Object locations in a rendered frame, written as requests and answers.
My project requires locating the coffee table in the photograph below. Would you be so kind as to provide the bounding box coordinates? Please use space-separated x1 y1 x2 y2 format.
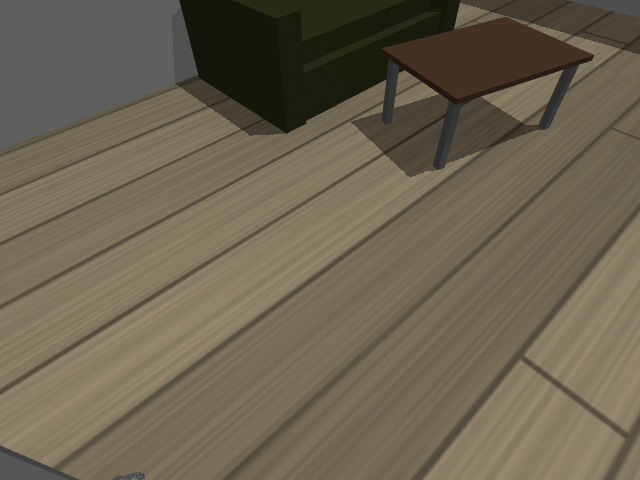
381 17 594 170

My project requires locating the sofa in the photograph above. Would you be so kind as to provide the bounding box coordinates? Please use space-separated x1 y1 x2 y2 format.
179 0 460 133

